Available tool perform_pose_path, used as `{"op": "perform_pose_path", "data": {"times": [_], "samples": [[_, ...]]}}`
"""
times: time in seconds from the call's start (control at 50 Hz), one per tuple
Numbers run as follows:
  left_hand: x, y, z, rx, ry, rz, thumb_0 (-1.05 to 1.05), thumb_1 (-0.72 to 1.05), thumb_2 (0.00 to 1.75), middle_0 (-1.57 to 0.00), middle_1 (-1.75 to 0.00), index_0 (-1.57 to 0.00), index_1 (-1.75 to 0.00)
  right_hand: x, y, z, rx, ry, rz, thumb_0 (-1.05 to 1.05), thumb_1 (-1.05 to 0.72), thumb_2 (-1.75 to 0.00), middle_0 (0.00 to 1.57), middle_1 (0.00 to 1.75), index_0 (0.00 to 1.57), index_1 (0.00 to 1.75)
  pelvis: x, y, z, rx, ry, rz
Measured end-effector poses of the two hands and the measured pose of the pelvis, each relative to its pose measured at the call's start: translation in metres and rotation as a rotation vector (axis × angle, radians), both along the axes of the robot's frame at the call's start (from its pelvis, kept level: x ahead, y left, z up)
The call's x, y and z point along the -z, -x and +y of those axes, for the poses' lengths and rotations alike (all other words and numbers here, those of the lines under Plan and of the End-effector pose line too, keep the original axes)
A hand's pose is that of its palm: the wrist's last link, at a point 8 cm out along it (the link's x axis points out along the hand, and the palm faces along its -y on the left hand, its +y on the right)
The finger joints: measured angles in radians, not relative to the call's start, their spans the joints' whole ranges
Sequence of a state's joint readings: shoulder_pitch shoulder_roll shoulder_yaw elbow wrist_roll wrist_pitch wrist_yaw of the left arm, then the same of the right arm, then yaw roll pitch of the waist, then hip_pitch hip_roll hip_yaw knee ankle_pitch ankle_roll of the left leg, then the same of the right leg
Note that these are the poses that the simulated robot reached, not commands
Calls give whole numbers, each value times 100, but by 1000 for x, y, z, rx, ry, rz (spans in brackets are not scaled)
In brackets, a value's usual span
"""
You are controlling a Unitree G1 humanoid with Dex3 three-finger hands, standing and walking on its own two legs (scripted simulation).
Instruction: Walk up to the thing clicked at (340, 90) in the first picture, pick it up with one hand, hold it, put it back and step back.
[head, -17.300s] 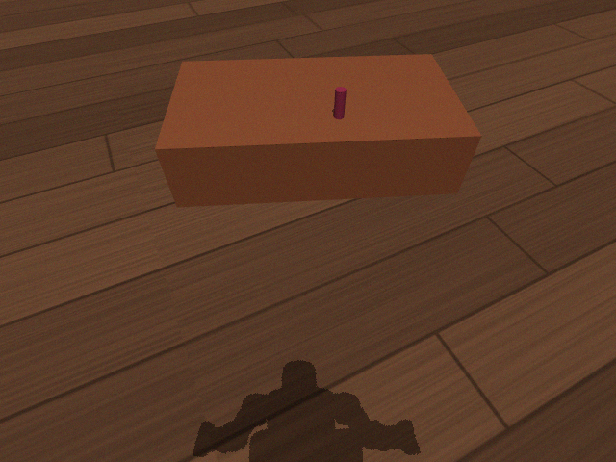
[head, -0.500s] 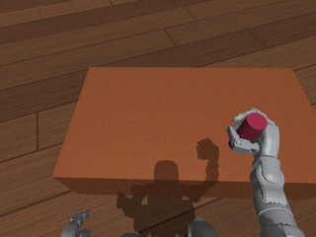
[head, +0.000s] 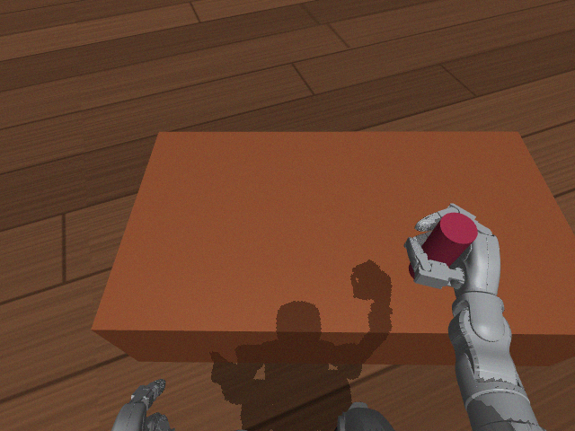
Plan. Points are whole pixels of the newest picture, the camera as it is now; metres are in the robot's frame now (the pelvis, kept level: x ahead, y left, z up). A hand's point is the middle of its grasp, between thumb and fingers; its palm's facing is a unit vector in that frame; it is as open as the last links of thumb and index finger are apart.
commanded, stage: hold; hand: right
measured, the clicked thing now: (439, 251) +0.34 -0.19 +0.05
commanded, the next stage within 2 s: none
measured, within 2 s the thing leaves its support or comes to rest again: neither
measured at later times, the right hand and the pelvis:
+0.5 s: hand (425, 252) +0.34 -0.17 +0.05, palm faces +0.20 +0.98 +0.01, open 5.7 cm; pelvis +0.00 +0.01 +0.00, yaw +0 degrees
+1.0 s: hand (426, 248) +0.34 -0.17 +0.05, palm faces +0.19 +0.98 +0.01, open 5.7 cm; pelvis +0.00 +0.01 +0.00, yaw +0 degrees
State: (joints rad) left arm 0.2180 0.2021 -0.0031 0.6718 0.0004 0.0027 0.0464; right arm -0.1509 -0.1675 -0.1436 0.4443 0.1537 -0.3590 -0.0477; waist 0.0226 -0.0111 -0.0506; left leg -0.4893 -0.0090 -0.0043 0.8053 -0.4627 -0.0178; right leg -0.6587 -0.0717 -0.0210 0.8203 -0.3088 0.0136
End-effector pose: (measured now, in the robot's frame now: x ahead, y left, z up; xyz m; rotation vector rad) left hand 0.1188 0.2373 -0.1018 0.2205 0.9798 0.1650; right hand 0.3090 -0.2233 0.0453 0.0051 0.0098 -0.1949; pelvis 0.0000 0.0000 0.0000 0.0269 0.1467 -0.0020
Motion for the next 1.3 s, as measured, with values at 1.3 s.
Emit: {"op": "perform_pose_path", "data": {"times": [1.3], "samples": [[-1,-5,4,3,5,-1,1,91,90,-20,-31,-21,-30,-1,1,4,0,0,5,-1,-7,-116,95,112,102,113,-3,-4,4,-4,7,-8]]}}
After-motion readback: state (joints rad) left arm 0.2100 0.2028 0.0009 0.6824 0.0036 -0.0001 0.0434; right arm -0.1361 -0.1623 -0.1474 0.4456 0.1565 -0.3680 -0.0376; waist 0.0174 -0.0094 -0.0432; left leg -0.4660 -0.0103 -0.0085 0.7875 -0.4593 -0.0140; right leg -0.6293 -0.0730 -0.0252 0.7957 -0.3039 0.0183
